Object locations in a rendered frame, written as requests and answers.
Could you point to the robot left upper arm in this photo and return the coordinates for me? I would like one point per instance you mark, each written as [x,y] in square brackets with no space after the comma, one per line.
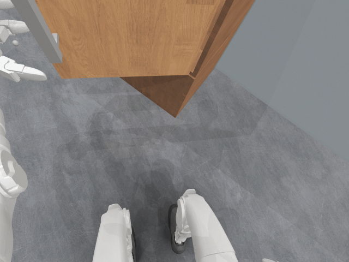
[13,181]

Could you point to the handle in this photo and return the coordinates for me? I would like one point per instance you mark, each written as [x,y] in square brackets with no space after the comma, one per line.
[35,22]

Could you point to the right robot shin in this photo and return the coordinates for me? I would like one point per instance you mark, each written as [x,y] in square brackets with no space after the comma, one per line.
[182,232]

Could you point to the left robot hand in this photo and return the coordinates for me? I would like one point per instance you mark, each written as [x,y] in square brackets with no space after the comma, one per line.
[8,67]

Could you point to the robot left forearm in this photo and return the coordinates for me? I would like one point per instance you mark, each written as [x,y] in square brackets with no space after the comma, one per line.
[4,143]

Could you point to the right robot thigh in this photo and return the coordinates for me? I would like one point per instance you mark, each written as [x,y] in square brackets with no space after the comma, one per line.
[210,242]

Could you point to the cupboard door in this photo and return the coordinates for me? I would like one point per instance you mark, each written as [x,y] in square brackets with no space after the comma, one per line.
[121,38]

